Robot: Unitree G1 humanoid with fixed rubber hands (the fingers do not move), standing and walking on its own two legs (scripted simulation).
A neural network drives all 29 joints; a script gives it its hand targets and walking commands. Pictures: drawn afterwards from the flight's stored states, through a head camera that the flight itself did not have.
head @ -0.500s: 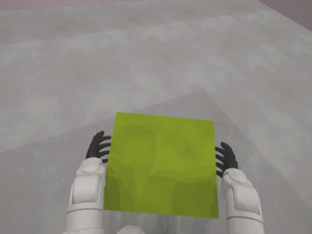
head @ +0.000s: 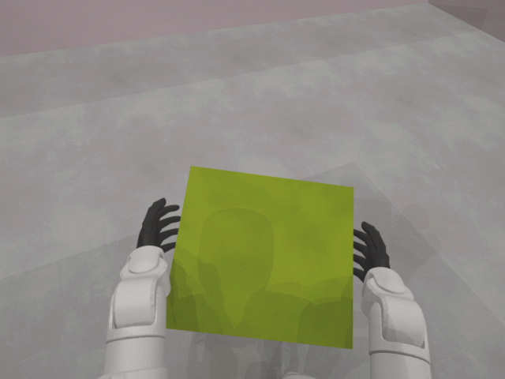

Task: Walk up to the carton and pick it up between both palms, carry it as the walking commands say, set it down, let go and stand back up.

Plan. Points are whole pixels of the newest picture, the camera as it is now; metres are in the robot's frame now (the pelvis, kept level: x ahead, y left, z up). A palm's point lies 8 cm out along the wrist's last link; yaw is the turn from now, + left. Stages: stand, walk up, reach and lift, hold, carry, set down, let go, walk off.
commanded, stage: carry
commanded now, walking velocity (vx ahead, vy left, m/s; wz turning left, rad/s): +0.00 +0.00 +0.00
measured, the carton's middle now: (259, 257) +0.33 +0.01 -0.03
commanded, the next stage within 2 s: none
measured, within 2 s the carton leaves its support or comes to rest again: neither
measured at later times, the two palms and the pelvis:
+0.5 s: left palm (138, 155) +0.47 +0.25 +0.06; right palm (322, 171) +0.47 -0.10 +0.06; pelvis +0.19 +0.06 +0.02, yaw +1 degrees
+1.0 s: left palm (144, 114) +0.59 +0.27 +0.06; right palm (307, 126) +0.60 -0.08 +0.06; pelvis +0.31 +0.07 +0.03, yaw +1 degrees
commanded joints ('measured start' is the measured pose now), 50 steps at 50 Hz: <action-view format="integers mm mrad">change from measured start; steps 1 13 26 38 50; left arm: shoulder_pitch -327 -426 -258 -393 -412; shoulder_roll -765 -807 -745 -802 -783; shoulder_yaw -644 -747 -662 -669 -706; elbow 109 -52 73 57 -11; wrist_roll -221 -301 -219 -260 -294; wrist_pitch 32 17 36 18 36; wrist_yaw -282 -271 -291 -297 -305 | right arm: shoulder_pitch -559 -532 -495 -584 -515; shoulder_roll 687 705 714 742 705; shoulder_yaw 607 682 664 663 650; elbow -57 -196 -109 -104 -130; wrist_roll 236 276 244 251 211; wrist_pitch -32 -42 -17 -46 -20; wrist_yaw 272 256 269 272 260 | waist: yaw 38 -45 38 -27 -34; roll -106 180 -317 139 220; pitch -405 -447 -558 -463 -395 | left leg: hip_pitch -525 699 -381 461 399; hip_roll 96 319 -43 413 319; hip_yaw -253 -226 -37 -295 -146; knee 319 -568 476 -578 -561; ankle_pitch -282 1918 -200 1616 1467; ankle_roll -24 -78 -157 110 116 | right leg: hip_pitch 617 -352 841 -68 -102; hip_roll -437 8 -393 -60 -81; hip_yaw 620 -30 428 80 19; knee -160 375 -166 187 -6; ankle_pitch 1188 -261 1511 -223 -80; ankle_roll -304 63 -324 55 33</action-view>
